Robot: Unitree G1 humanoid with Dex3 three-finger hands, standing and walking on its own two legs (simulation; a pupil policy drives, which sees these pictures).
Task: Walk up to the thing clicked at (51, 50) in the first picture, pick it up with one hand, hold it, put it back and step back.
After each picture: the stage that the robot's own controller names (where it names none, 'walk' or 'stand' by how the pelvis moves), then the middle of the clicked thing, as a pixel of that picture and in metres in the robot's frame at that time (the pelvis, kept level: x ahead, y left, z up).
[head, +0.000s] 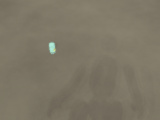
stand; (52, 48) +1.37 +0.32 -0.72
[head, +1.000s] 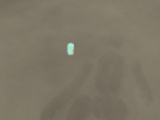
walk; (70, 49) +1.25 +0.14 -0.69
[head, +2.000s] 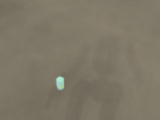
walk; (60, 83) +0.78 +0.16 -0.70
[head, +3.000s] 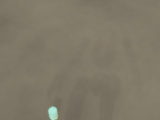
walk; (53, 113) +0.54 +0.18 -0.71
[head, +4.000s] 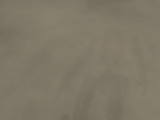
stand; out of the picture +0.41 +0.18 -0.71
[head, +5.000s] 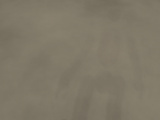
stand; out of the picture +0.39 +0.17 -0.72
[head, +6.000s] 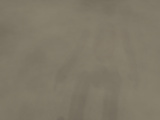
stand; out of the picture +0.37 +0.17 -0.72
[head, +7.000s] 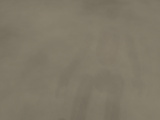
stand; out of the picture +0.39 +0.18 -0.73
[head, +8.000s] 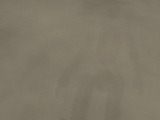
stand; out of the picture +0.38 +0.18 -0.73
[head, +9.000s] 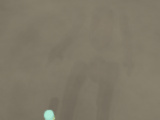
go down; (49, 116) +0.41 +0.18 -0.69
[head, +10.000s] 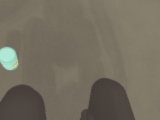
go down; (8, 59) +0.46 +0.24 -0.29
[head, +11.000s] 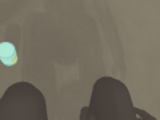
close in; (7, 54) +0.46 +0.24 -0.28
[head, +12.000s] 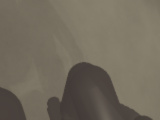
close in; out of the picture +0.44 +0.28 -0.22
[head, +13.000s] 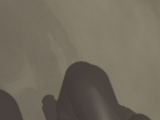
close; out of the picture +0.44 +0.29 -0.23
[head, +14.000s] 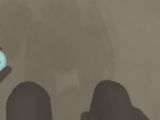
lift; out of the picture +0.36 +0.28 -0.10
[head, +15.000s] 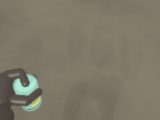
hold; (28, 93) +0.32 +0.17 +0.03
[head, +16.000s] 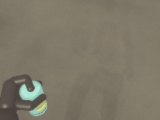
hold; (34, 98) +0.31 +0.17 -0.01
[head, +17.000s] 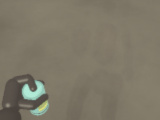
hold; (36, 98) +0.32 +0.16 +0.00
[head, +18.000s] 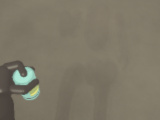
crouch; (27, 84) +0.37 +0.18 -0.05
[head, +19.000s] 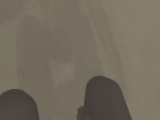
lower; out of the picture +0.49 +0.27 -0.10
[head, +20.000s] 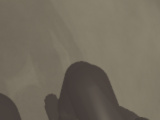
lower; out of the picture +0.43 +0.30 -0.23
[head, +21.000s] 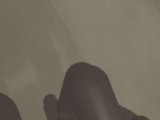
lower; out of the picture +0.43 +0.30 -0.23
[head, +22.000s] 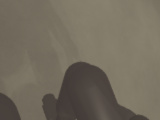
lower; out of the picture +0.44 +0.30 -0.23
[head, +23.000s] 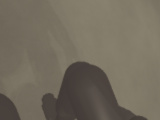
lower; out of the picture +0.44 +0.30 -0.23
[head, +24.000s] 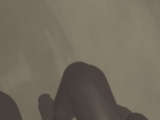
open; out of the picture +0.44 +0.28 -0.24
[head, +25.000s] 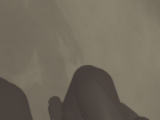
stand; out of the picture +0.44 +0.28 -0.25
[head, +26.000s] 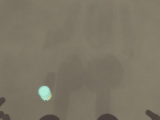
stand; (45, 93) +0.44 +0.19 -0.53
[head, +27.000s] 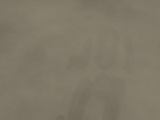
stand; out of the picture +0.39 +0.18 -0.67
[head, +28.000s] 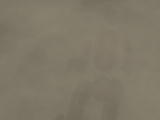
stand; out of the picture +0.41 +0.17 -0.67
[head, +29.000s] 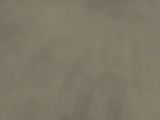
stand; out of the picture +0.41 +0.16 -0.71
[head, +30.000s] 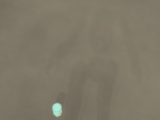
walk; (57, 109) +0.46 +0.12 -0.70
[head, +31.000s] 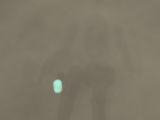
walk; (57, 86) +0.66 +0.15 -0.71
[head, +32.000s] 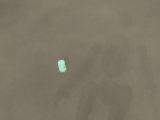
walk; (62, 66) +0.98 +0.26 -0.71
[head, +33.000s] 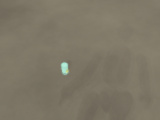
stand; (64, 68) +1.04 +0.18 -0.72
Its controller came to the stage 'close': yes
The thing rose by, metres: 0.70
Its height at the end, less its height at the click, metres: +0.00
